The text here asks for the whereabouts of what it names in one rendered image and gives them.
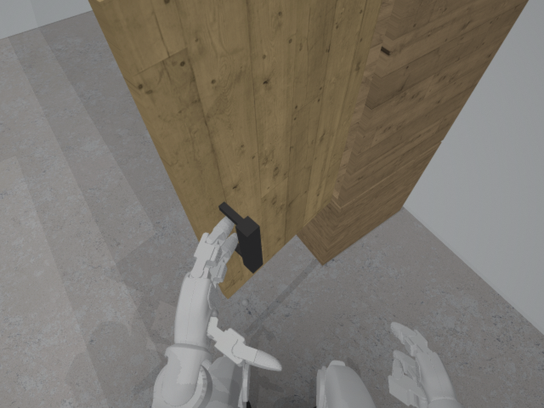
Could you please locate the left robot thigh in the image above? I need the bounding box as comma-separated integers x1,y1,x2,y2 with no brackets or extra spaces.
206,357,251,408

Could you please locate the handle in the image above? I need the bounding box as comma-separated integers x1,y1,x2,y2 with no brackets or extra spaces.
218,202,263,273

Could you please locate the cupboard door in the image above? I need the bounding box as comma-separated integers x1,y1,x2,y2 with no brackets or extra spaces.
88,0,383,299

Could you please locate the right robot hand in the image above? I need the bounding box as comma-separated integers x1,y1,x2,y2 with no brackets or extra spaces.
388,322,458,408

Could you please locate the robot thigh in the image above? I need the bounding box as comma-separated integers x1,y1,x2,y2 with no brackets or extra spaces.
316,365,377,408
206,357,251,408

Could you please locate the robot left forearm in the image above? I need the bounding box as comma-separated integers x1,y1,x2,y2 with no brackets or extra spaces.
151,344,213,408

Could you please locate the right robot thigh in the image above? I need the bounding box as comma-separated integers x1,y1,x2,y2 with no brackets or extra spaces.
316,365,377,408

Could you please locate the left robot hand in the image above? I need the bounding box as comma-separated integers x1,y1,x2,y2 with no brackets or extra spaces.
174,216,282,371

